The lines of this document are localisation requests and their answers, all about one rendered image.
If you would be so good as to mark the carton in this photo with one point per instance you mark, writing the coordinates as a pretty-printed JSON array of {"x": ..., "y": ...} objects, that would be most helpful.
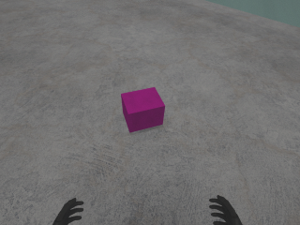
[{"x": 143, "y": 109}]

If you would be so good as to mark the robot right hand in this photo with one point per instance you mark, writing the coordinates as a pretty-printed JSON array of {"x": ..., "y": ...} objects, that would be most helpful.
[{"x": 228, "y": 215}]

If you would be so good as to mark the robot left hand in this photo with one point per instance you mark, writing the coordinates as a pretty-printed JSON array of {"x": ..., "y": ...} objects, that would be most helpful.
[{"x": 63, "y": 216}]

